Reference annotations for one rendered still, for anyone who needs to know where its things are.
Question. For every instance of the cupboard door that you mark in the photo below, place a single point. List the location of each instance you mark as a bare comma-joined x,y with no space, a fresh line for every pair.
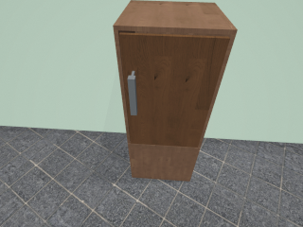
176,76

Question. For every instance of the handle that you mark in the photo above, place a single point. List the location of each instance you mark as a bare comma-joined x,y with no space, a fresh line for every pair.
132,93

